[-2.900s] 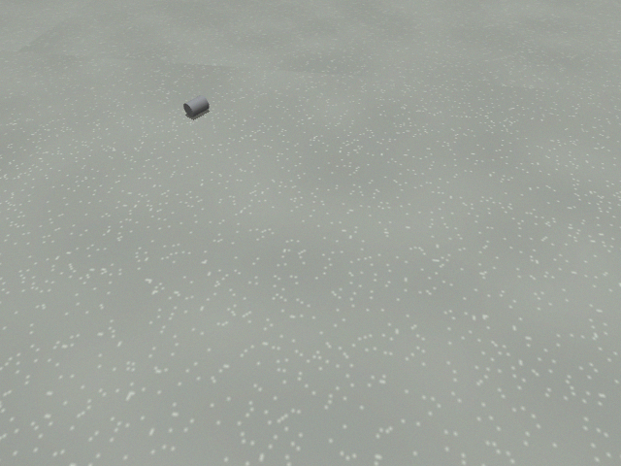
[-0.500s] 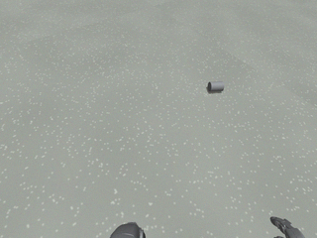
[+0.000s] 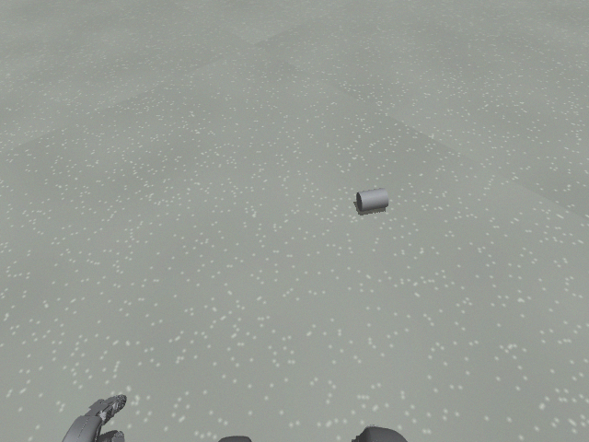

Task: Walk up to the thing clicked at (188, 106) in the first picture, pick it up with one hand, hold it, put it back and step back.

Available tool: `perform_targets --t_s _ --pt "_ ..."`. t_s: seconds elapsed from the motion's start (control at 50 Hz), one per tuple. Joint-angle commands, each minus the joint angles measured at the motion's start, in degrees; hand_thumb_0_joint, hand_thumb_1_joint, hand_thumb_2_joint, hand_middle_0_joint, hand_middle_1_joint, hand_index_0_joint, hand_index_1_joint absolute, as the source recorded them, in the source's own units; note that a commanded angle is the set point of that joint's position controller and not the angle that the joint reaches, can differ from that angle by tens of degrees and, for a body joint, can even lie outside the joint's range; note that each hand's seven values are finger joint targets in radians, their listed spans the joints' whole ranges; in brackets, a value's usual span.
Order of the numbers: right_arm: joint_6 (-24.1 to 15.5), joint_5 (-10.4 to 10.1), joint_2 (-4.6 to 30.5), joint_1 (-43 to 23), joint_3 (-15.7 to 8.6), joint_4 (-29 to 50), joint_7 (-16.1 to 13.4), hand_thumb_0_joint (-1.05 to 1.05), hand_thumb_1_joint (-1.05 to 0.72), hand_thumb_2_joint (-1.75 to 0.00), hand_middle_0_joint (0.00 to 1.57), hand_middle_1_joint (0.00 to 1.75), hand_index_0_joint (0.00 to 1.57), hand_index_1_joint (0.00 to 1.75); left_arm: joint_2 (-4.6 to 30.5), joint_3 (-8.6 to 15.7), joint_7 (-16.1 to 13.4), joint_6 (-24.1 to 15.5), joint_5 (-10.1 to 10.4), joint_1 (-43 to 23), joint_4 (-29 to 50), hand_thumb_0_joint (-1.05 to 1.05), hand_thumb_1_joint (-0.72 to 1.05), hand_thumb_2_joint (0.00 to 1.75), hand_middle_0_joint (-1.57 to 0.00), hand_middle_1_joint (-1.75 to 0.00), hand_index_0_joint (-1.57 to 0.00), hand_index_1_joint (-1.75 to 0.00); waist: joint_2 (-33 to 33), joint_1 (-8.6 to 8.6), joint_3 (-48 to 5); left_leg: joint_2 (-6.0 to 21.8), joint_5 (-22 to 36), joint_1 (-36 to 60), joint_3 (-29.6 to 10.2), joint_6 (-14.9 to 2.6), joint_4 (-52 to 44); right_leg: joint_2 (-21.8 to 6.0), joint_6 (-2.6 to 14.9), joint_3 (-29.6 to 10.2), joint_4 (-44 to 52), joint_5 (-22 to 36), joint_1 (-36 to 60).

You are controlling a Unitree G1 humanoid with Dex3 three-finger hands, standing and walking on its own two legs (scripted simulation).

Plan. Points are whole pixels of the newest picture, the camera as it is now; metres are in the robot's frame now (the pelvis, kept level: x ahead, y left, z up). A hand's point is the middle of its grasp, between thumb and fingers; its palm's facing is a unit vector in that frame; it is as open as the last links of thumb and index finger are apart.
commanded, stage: walk up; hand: left
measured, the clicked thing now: (372, 199) +1.15 -0.30 -0.71
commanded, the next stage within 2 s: none
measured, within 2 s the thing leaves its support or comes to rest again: neither
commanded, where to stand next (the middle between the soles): +0.86 -0.61 m, yaw +10 degrees
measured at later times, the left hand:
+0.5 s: hand (216, 396) +0.22 +0.16 -0.16, palm faces +0.01 -0.97 -0.26, open 7.4 cm
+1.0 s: hand (305, 293) +0.39 +0.00 -0.12, palm faces +0.09 -0.92 -0.37, open 7.4 cm
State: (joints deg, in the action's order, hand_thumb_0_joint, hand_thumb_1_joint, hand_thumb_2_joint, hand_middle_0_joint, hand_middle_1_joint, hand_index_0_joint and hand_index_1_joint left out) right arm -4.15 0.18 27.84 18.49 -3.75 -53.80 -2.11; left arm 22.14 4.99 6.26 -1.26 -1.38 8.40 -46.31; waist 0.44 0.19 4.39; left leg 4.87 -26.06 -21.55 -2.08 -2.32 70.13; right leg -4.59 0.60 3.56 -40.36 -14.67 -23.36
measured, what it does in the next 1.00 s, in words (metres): walks ahead: left foot, then right foot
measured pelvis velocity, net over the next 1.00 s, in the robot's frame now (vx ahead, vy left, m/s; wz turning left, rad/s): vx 0.37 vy -0.28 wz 0.08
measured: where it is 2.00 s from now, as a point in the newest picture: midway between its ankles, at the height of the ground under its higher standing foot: (455, 303)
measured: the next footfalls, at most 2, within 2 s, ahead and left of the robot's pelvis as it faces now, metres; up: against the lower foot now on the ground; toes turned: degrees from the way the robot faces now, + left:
left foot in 0.36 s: +0.28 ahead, +0.03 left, +0.00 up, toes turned +9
right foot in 0.74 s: +0.44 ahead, -0.38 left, +0.00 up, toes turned +0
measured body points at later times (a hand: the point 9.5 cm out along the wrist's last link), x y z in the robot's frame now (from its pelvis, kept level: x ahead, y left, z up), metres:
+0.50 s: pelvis +0.21 -0.10 +0.00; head +0.22 -0.07 +0.45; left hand +0.22 +0.21 -0.14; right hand +0.32 -0.43 -0.07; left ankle +0.24 +0.03 -0.72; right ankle +0.17 -0.21 -0.63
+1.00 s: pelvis +0.37 -0.28 +0.01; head +0.39 -0.28 +0.46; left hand +0.38 +0.05 -0.10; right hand +0.48 -0.61 -0.10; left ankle +0.42 -0.17 -0.67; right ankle +0.40 -0.38 -0.72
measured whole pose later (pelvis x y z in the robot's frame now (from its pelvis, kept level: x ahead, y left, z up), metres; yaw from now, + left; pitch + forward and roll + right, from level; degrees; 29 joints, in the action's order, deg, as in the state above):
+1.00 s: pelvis +0.37 -0.28 +0.01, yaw +5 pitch -2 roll +0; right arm -5.1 0.3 25.4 16.2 -2.3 -52.9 -1.7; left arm 23.9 4.8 4.8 0.1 -2.4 17.8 -46.2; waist 0.1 -4.2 3.9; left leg 3.0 -24.3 -31.0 4.8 -2.4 57.3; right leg -1.1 2.9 4.9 -35.6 -16.9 -17.4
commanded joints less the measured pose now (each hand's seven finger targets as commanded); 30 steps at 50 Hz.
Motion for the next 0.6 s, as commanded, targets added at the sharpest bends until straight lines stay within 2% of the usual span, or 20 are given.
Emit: perform_targets --t_s 0.0,0.02,0.04,0.12,0.18,0.22,0.26,0.28,0.3,0.32,0.34,0.36,0.38,0.4,0.42,0.44,0.46,0.52,0.54,0.58 --pt "-2.2 -1.3 9.7 5.1 -2.1 2.5 0.5 0.0 -0.9 -0.9 0.2 0.3 0.2 0.3 15.6 5.1 -2.3 -1.4 0.2 1.6 3.0 0.0 0.9 0.9 -0.2 -0.3 -0.2 -0.3 -12.8 -1.54 -2.7 1.3 8.5 -12.7 -1.2 -1.04 -2.8 -7.9 6.88 -13.2 24.5 -5.7 10.5" --pt "-2.1 -1.0 9.3 5.7 -2.0 2.1 0.8 0.0 -0.9 -0.9 0.2 0.3 0.2 0.3 14.4 4.7 -2.2 -1.7 0.1 2.8 2.7 0.0 0.9 0.9 -0.2 -0.3 -0.2 -0.3 -11.5 -1.67 -2.6 0.2 9.4 -11.3 -0.6 -0.65 -5.2 -7.0 6.86 -11.1 24.2 0.3 10.1" --pt "-1.9 -0.6 9.0 5.8 -2.1 2.1 1.0 0.0 -0.9 -0.9 0.2 0.3 0.2 0.3 13.9 4.2 -2.1 -1.9 0.2 3.8 2.8 0.0 0.9 0.9 -0.2 -0.3 -0.2 -0.3 -10.4 -1.7 -2.2 -0.4 10.4 -11.0 -0.4 -0.35 -6.7 -6.7 7.16 -9.8 24.8 1.8 9.9" --pt "-1.3 -0.5 9.0 0.7 -2.2 3.9 1.6 0.0 -0.9 -0.9 0.2 0.3 0.2 0.3 14.0 3.7 -1.4 -2.0 -0.6 4.6 4.8 0.0 0.9 0.9 -0.2 -0.3 -0.2 -0.3 -8.5 -3.0 2.3 -0.8 11.2 -11.9 2.0 1.54 -18.8 -7.4 7.93 -9.1 31.3 -8.6 8.4" --pt "-1.3 -0.4 8.8 -2.3 -2.0 5.7 1.7 0.0 -0.9 -0.9 0.2 0.3 0.2 0.3 14.6 3.9 -1.1 -1.5 -1.1 6.8 5.6 0.0 0.9 0.9 -0.2 -0.3 -0.2 -0.3 -6.6 -4.27 2.1 0.5 13.1 -10.3 3.5 1.63 -25.4 -9.7 8.4 -10.1 30.8 -9.6 11.1" --pt "-1.6 -0.5 7.9 -2.5 -1.9 6.0 1.5 0.0 -0.9 -0.9 0.2 0.3 0.2 0.3 14.5 3.9 -1.2 -1.1 -1.2 7.8 5.6 0.0 0.9 0.9 -0.2 -0.3 -0.2 -0.3 -5.1 -4.44 0.6 0.2 15.2 -7.6 4.5 0.99 -29.0 -9.3 7.78 -8.6 27.7 -4.0 13.6" --pt "-1.9 -0.6 7.2 -1.4 -2.0 6.3 1.0 0.0 -0.9 -0.9 0.2 0.3 0.2 0.3 14.3 3.8 -1.4 -0.6 -1.1 8.0 5.7 0.0 0.9 0.9 -0.2 -0.3 -0.2 -0.3 -3.9 -3.61 -0.3 -1.0 15.2 -3.2 5.8 0.44 -32.5 -8.3 7.23 -6.2 22.8 7.1 14.4" --pt "-2.1 -0.6 7.1 0.1 -2.0 6.2 0.7 0.0 -0.9 -0.9 0.2 0.3 0.2 0.3 14.2 3.7 -1.5 -0.4 -0.9 8.5 5.9 0.0 0.9 0.9 -0.2 -0.3 -0.2 -0.3 -2.4 -2.65 -0.8 -2.7 15.3 1.1 7.2 0.06 -34.9 -7.2 6.48 -4.4 17.9 16.1 13.8" --pt "-2.4 -0.4 7.1 4.5 -2.2 5.4 0.1 0.0 -0.9 -0.9 0.2 0.3 0.2 0.3 14.1 3.5 -1.6 -0.4 -0.8 8.8 6.3 0.0 0.9 0.9 -0.2 -0.3 -0.2 -0.3 -0.2 -0.21 -3.1 -4.3 16.9 8.8 7.9 -1.0 -37.9 -5.9 5.5 -2.2 10.4 24.7 12.1" --pt "-2.6 0.1 8.4 10.6 -2.8 4.4 -0.7 0.0 -0.9 -0.9 0.2 0.3 0.2 0.3 13.0 3.0 -1.9 -0.3 -0.6 9.7 7.0 0.0 0.9 0.9 -0.2 -0.3 -0.2 -0.3 2.9 2.63 -7.0 -4.2 18.5 18.4 6.8 -2.15 -42.1 -3.1 3.88 -0.2 -0.6 27.2 9.5" --pt "-2.6 1.2 12.5 14.9 -4.2 4.1 -1.3 0.0 -0.9 -0.9 0.2 0.3 0.2 0.3 10.6 2.5 -2.3 -0.2 -0.1 12.1 7.7 0.0 0.9 0.9 -0.2 -0.3 -0.2 -0.3 10.7 4.65 -10.1 4.8 14.1 29.7 -6.7 -6.4 -43.9 0.1 0.52 0.6 -15.6 13.9 -3.2" --pt "-2.4 1.4 16.8 16.5 -5.5 5.5 -2.3 0.0 -0.9 -0.9 0.2 0.3 0.2 0.3 8.2 2.0 -2.4 0.0 -0.5 14.2 8.1 0.0 0.9 0.9 -0.2 -0.3 -0.2 -0.3 16.6 4.03 -13.5 22.0 13.8 38.8 -34.2 -12.52 -45.7 6.4 -2.27 -0.5 -27.0 -20.3 -18.2" --pt "-2.3 -0.8 18.1 13.0 -6.1 6.9 -2.9 0.0 -0.9 -0.9 0.2 0.3 0.2 0.3 16.9 4.1 -2.8 1.3 -0.9 12.4 7.3 0.0 0.9 0.9 -0.2 -0.3 -0.2 -0.3 5.9 3.86 -11.7 27.5 4.6 33.7 -44.1 -18.51 -50.3 2.9 -1.78 -9.9 -35.2 -19.2 -20.9" --pt "-2.2 -1.6 16.7 10.1 -6.2 7.2 -3.1 0.0 -0.9 -0.9 0.2 0.3 0.2 0.3 18.9 4.1 -2.8 1.3 -1.3 9.9 6.9 0.0 0.9 0.9 -0.2 -0.3 -0.2 -0.3 1.4 3.94 -9.0 26.9 6.9 29.0 -40.3 -18.76 -50.8 0.5 -1.53 -11.2 -37.2 -15.4 -20.9" --pt "-2.2 -1.3 13.8 7.4 -4.9 7.8 -2.9 0.0 -0.9 -0.9 0.2 0.3 0.2 0.3 18.0 4.1 -2.7 1.0 -1.1 7.1 6.7 0.0 0.9 0.9 -0.2 -0.3 -0.2 -0.3 -2.7 3.59 -5.3 21.5 15.9 22.8 -29.0 -16.43 -50.5 0.2 -2.32 -11.8 -35.8 -12.4 -18.8" --pt "-2.5 -1.0 12.9 6.2 -4.0 8.2 -2.9 0.0 -0.9 -0.9 0.2 0.3 0.2 0.3 16.1 4.2 -2.4 0.9 -0.5 6.7 6.4 0.0 0.9 0.9 -0.2 -0.3 -0.2 -0.3 -2.7 2.72 -3.8 18.2 25.2 18.8 -20.9 -14.28 -49.7 0.2 -2.46 -13.0 -35.5 -10.7 -16.5" --pt "-2.9 -1.1 11.8 4.5 -3.4 8.3 -2.7 0.0 -0.9 -0.9 0.2 0.3 0.2 0.3 14.9 4.1 -2.1 1.2 -0.2 9.3 5.5 0.0 0.9 0.9 -0.2 -0.3 -0.2 -0.3 -2.7 0.58 -2.2 14.7 30.4 13.7 -11.9 -11.11 -48.3 -0.4 -1.63 -12.5 -32.0 -7.7 -12.9" --pt "-4.0 -0.5 13.5 2.0 -3.6 7.9 -1.7 0.0 -0.9 -0.9 0.2 0.3 0.2 0.3 11.9 3.8 -0.7 2.3 -0.1 11.0 5.5 0.0 0.9 0.9 -0.2 -0.3 -0.2 -0.3 6.3 -1.81 0.1 11.4 33.4 7.1 -2.6 -9.96 -47.8 -2.1 -1.41 -9.4 -24.2 -4.4 -9.4" --pt "-4.1 0.0 13.6 1.0 -3.7 8.2 -1.5 0.0 -0.9 -0.9 0.2 0.3 0.2 0.3 11.3 3.7 -0.2 2.5 0.1 8.8 5.8 0.0 0.9 0.9 -0.2 -0.3 -0.2 -0.3 7.5 -1.69 1.4 9.4 32.4 3.3 0.5 -9.3 -48.9 -2.4 -1.6 -7.8 -19.4 -2.8 -7.6" --pt "-4.5 0.4 15.7 -0.5 -4.4 8.8 -1.1 0.0 -0.9 -0.9 0.2 0.3 0.2 0.3 11.3 3.8 0.6 2.8 0.3 6.6 6.4 0.0 0.9 0.9 -0.2 -0.3 -0.2 -0.3 12.2 -1.39 2.7 10.3 26.0 0.2 1.0 -9.26 -50.6 -4.2 -1.54 -6.9 -11.3 -1.0 -4.9"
